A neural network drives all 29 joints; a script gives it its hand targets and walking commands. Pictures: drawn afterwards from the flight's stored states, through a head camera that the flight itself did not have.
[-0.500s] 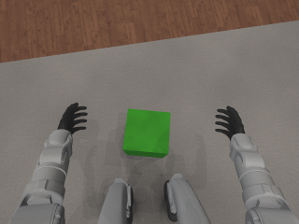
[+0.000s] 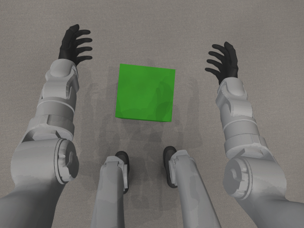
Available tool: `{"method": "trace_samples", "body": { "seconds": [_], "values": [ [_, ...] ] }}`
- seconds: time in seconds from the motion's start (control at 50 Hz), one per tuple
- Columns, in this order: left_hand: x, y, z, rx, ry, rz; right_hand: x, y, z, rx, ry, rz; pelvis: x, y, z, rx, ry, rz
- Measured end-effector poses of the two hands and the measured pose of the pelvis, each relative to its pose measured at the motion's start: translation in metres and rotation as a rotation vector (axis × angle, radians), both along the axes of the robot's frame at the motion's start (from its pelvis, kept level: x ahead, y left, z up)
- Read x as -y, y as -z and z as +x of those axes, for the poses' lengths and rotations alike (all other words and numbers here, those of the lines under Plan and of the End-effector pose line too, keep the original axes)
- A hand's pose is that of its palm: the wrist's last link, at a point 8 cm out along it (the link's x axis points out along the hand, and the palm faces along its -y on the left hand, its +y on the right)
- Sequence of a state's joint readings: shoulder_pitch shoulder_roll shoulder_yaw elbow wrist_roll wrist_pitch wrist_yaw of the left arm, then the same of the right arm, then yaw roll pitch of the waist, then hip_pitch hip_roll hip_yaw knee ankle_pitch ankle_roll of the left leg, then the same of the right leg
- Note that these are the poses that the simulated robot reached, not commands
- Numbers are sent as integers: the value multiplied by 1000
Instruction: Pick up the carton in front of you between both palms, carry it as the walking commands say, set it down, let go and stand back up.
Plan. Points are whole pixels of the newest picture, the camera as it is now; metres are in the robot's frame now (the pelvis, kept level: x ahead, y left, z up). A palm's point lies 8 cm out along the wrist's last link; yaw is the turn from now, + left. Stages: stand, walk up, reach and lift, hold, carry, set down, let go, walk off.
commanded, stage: reach and lift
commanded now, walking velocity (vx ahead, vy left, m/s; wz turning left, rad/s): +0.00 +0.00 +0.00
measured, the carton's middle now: (144, 97) +0.46 -0.01 -0.49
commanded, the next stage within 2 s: none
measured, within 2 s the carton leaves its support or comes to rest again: leaves its support in 1.52 s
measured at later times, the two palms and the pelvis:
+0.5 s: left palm (93, 87) +0.49 +0.17 -0.36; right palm (198, 95) +0.44 -0.21 -0.35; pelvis -0.04 +0.00 -0.19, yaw -1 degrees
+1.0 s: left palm (102, 89) +0.49 +0.16 -0.43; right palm (190, 94) +0.46 -0.20 -0.42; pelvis -0.04 +0.00 -0.24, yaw -2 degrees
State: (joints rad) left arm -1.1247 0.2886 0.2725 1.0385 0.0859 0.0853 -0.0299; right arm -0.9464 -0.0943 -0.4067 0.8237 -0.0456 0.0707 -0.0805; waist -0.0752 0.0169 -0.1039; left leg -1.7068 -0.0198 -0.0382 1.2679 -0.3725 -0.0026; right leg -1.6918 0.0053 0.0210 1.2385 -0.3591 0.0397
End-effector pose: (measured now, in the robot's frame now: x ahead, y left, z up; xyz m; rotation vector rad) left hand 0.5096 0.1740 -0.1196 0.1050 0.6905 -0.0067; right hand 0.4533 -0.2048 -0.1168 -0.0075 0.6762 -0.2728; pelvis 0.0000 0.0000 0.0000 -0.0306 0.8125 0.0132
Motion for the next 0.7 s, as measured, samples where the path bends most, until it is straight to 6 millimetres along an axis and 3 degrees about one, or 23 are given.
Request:
{"method": "trace_samples", "body": {
  "seconds": [0.14, 0.28, 0.46, 0.7],
  "values": [
    [-2, 88, -13, -28, -23, 8, 5, 82, -6, -39, -3, -3, 1, 54, 6, -87, 5, -7],
    [-4, 167, -23, -10, -23, 10, 8, 161, -14, -34, -6, -1, 2, 118, -7, -84, 9, -12],
    [0, 223, -19, -1, -28, 14, 6, 221, -13, -30, -8, 12, 4, 183, -32, 12, 14, -11],
    [6, 303, -18, -50, -37, 11, 2, 299, -7, -94, -32, -2, 5, 234, -47, 113, 19, -9]
  ]
}}
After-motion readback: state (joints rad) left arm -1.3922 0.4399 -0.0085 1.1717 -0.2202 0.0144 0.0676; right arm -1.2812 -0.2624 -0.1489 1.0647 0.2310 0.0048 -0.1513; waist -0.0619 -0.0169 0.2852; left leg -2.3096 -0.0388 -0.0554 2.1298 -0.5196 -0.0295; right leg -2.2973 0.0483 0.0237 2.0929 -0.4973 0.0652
